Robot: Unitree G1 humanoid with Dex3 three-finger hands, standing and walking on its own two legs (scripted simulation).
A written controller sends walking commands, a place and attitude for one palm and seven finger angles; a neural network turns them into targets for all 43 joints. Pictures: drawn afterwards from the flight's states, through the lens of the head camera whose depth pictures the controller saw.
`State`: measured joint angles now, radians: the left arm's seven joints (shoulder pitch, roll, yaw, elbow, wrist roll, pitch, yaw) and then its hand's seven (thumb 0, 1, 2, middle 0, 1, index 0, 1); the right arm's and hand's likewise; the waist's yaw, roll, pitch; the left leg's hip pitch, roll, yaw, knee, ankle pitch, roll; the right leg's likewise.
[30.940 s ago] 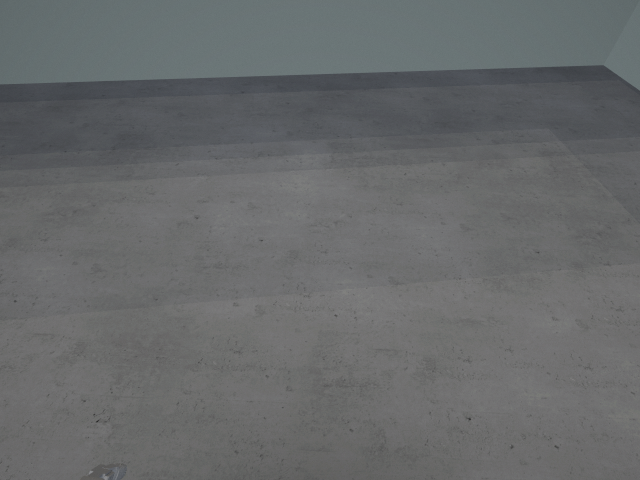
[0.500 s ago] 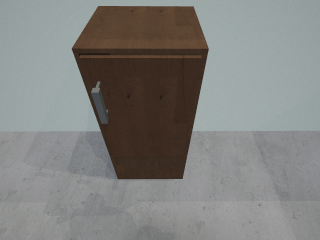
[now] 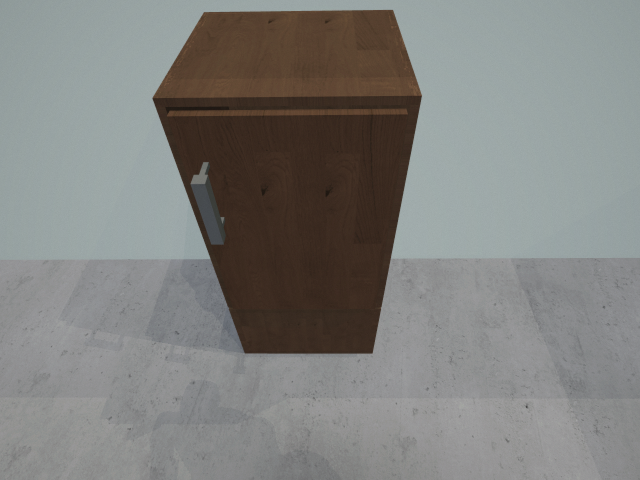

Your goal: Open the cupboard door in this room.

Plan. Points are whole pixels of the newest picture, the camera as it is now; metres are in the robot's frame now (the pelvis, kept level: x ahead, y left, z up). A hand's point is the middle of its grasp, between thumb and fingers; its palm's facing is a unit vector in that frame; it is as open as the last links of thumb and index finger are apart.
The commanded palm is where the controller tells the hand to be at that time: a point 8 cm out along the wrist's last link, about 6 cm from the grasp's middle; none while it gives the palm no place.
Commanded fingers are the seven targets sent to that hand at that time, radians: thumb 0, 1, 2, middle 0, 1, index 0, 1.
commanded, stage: look again from close up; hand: left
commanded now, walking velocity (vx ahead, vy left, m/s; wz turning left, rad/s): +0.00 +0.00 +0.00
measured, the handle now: (212, 204) +0.58 +0.24 -0.03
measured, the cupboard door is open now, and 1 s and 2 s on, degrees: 0 0 0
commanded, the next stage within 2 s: come to a stop and stand still in 0.40 s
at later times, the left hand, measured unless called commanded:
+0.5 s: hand out of the picture +0.03 +0.16 -0.17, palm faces +0.03 -0.98 -0.20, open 7.3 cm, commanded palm none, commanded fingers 0.00 0.90 0.90 -0.20 -0.30 -0.20 -0.30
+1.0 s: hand out of the picture +0.04 +0.19 -0.17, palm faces +0.03 -0.98 -0.21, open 7.3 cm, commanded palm none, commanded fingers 0.00 0.90 0.90 -0.20 -0.30 -0.20 -0.30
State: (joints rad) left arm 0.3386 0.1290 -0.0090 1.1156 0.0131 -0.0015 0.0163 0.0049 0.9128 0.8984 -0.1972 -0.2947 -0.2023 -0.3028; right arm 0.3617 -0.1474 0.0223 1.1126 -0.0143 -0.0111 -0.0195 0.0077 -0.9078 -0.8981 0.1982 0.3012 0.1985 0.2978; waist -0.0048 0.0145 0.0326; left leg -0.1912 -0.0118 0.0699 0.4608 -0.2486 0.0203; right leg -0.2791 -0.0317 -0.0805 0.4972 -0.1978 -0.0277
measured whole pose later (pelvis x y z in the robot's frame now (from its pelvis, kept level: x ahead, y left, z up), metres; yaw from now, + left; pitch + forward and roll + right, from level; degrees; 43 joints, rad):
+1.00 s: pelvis +0.03 +0.01 +0.00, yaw +0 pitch -2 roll +0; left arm 0.28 0.15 0.00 1.09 0.01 -0.01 0.03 0.01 0.92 0.90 -0.20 -0.29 -0.20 -0.30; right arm 0.32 -0.14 0.03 1.09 -0.01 -0.03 -0.03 0.01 -0.92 -0.90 0.20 0.30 0.20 0.30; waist -0.01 0.02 0.02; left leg -0.13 -0.02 0.06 0.46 -0.29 0.03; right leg -0.22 -0.04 -0.08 0.50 -0.24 -0.01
